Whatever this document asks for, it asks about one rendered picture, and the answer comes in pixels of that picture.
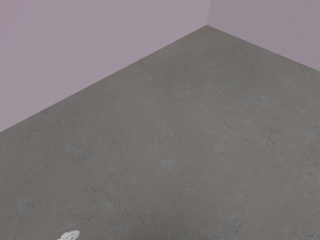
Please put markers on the left robot hand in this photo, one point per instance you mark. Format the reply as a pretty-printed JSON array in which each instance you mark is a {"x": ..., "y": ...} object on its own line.
[{"x": 73, "y": 235}]

